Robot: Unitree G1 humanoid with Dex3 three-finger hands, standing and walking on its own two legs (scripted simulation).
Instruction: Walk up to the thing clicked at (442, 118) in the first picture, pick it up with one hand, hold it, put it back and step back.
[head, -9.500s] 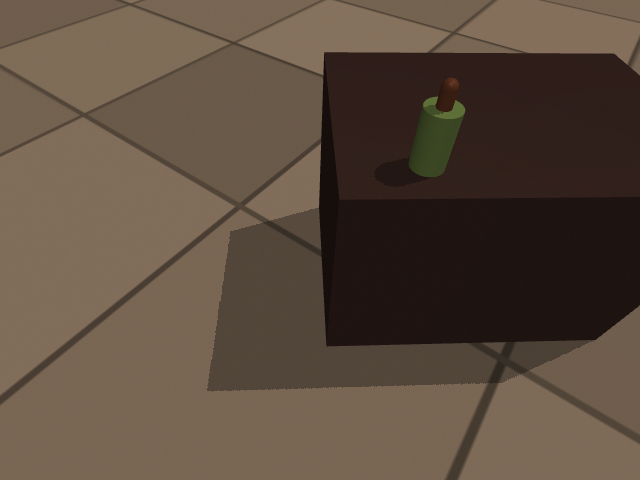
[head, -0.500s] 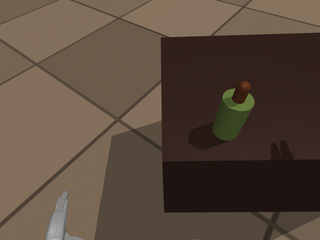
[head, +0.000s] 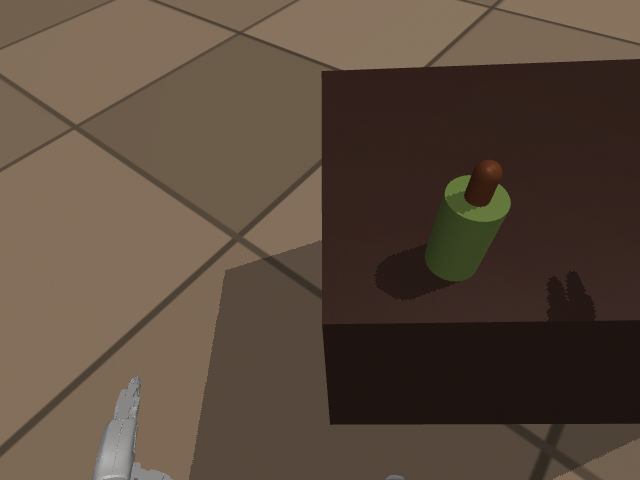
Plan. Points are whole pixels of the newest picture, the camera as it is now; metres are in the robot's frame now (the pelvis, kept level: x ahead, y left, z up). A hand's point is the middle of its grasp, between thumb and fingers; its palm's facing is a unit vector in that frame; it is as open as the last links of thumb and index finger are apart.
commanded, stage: go down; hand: right
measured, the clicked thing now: (468, 218) +0.44 -0.19 +0.05
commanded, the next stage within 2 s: approach in 0.96 s
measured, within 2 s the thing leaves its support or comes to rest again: neither
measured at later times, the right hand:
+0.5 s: hand out of the picture +0.37 -0.38 +0.13, palm faces +0.17 +0.99 +0.01, open 17.7 cm
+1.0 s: hand out of the picture +0.37 -0.38 +0.13, palm faces +0.17 +0.98 +0.02, open 17.6 cm
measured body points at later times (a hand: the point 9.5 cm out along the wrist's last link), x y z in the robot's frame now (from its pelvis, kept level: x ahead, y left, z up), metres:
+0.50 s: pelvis +0.00 +0.00 -0.01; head +0.05 -0.03 +0.44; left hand +0.15 +0.26 -0.07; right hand +0.35 -0.44 +0.13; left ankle -0.04 +0.15 -0.72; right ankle +0.02 -0.12 -0.72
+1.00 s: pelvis -0.01 +0.00 -0.01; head +0.05 -0.04 +0.44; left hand +0.15 +0.25 -0.06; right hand +0.35 -0.44 +0.13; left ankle -0.04 +0.15 -0.72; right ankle +0.02 -0.12 -0.72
